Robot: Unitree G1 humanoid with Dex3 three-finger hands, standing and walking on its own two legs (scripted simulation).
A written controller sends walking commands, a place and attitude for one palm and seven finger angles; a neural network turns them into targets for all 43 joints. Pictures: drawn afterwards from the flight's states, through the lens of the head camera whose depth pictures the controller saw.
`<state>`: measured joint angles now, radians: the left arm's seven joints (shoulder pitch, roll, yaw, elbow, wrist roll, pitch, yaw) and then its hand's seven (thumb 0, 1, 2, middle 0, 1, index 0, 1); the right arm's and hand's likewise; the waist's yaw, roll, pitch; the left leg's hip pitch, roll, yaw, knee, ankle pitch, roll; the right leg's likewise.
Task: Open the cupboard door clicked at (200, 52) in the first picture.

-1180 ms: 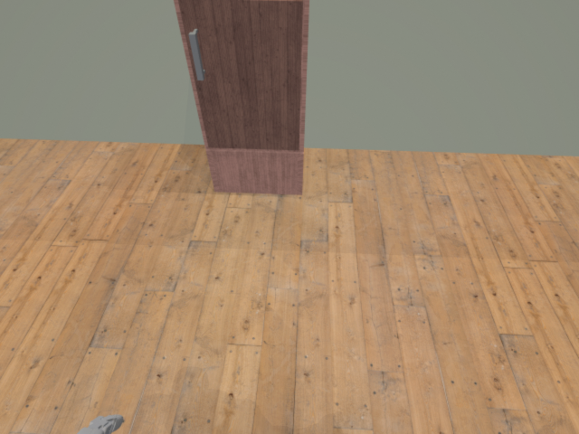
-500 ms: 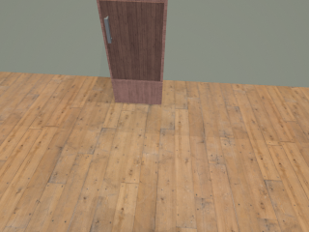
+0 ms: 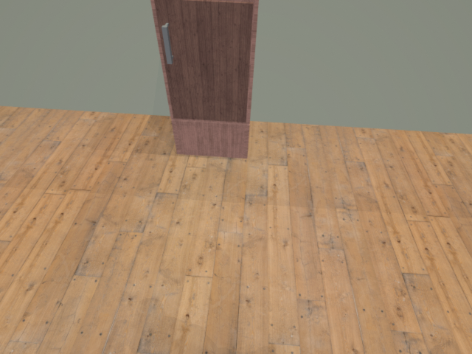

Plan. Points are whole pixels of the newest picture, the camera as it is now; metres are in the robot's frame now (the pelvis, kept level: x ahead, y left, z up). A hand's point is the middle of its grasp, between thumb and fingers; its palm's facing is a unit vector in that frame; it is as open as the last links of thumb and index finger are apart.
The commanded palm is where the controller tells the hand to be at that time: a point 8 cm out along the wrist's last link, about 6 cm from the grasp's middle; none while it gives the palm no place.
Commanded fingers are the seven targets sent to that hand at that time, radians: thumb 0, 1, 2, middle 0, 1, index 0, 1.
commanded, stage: look at it before walking up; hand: left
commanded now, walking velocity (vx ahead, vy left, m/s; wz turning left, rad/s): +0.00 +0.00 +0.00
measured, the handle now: (168, 43) +1.33 +0.39 -0.06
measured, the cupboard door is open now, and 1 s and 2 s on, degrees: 0 0 0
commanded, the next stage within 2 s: walk to a spot facing it in 0.26 s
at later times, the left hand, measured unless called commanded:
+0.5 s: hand out of the picture +0.07 +0.24 -0.16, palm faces +0.00 -0.95 -0.31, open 7.4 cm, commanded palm none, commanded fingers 0.00 0.90 0.90 -0.20 -0.30 -0.20 -0.30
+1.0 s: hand (101, 346) +0.17 +0.28 -0.18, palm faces +0.25 -0.95 -0.17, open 7.4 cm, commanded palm none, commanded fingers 0.00 0.90 0.90 -0.20 -0.30 -0.20 -0.30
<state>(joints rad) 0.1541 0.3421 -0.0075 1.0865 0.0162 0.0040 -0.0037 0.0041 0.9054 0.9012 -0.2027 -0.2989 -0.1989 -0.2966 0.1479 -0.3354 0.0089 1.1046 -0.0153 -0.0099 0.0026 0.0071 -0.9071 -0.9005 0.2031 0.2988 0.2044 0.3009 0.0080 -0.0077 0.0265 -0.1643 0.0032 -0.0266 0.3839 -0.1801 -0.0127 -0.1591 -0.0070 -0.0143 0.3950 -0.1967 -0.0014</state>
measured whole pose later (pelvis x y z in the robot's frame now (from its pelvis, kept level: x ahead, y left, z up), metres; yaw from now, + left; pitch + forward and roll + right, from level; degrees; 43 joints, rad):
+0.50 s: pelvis +0.02 +0.00 +0.00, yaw +1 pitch -1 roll +0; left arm 0.18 0.31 0.00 1.08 0.02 0.02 0.00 0.00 0.91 0.90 -0.20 -0.30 -0.20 -0.30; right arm 0.17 -0.31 0.01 1.10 -0.03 0.01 0.00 0.01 -0.91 -0.90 0.20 0.30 0.20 0.30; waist 0.00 0.00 0.00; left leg -0.20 0.00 -0.04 0.47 -0.27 0.00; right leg -0.17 -0.02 -0.04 0.43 -0.25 0.01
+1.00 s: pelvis +0.16 +0.09 +0.00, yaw +15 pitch +1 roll +0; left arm 0.22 0.20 0.04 1.02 0.03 0.00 -0.02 0.01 0.91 0.90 -0.20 -0.30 -0.19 -0.30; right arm 0.43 -0.11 -0.01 1.11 -0.01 -0.08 -0.01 0.01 -0.91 -0.90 0.20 0.30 0.20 0.30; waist -0.02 -0.04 0.02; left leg -0.04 -0.05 0.04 0.31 -0.28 0.07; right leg -0.61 -0.12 -0.05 1.04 -0.22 0.06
